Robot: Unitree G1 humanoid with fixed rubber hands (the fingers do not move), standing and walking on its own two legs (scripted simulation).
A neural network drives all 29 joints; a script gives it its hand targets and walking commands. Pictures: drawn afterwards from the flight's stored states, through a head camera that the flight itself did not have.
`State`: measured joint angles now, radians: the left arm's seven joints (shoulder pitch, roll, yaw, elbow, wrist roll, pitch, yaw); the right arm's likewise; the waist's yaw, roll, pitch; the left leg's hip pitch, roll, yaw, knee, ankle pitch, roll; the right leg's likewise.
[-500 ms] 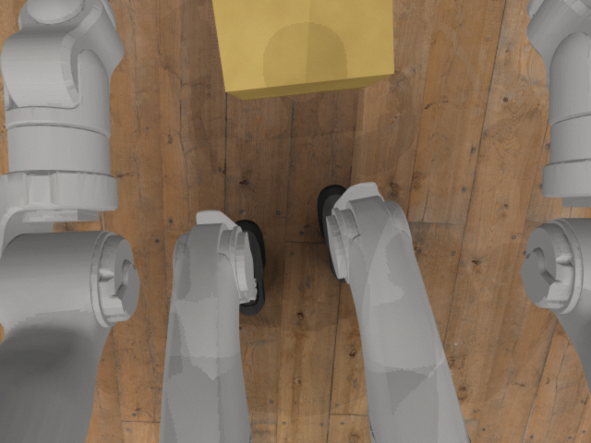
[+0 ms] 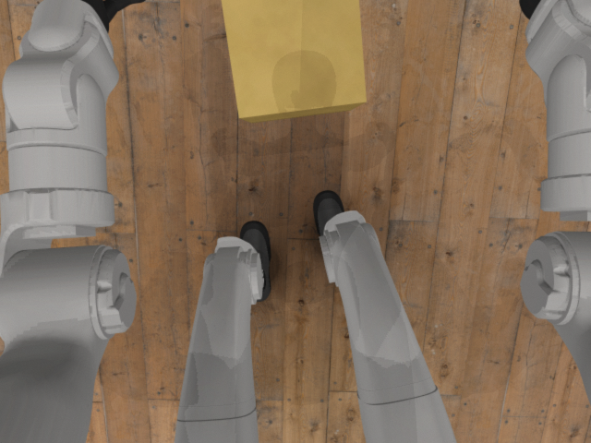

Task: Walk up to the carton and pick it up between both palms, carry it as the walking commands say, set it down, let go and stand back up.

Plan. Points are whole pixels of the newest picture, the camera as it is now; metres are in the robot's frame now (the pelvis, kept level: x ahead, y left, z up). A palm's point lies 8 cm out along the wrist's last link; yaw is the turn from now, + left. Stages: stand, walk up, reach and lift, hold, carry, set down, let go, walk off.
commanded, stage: set down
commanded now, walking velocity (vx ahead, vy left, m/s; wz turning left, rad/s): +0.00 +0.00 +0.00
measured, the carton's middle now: (295, 58) +0.56 -0.06 -0.53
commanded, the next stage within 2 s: let go in 0.06 s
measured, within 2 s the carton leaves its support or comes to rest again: neither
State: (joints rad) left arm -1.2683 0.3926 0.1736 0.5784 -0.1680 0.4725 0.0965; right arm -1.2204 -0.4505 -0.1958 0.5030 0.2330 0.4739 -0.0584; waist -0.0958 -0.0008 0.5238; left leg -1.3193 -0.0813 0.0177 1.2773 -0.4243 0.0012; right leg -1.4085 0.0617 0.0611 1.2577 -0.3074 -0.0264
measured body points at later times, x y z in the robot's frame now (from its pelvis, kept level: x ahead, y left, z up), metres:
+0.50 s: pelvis +0.03 -0.01 +0.07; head +0.34 -0.04 +0.40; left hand +0.43 +0.17 -0.07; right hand +0.40 -0.25 -0.07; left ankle +0.09 +0.11 -0.60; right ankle +0.13 -0.09 -0.60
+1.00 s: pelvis +0.10 +0.02 +0.13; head +0.15 +0.03 +0.58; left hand +0.28 +0.24 +0.04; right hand +0.28 -0.20 +0.04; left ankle +0.09 +0.11 -0.60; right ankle +0.13 -0.09 -0.60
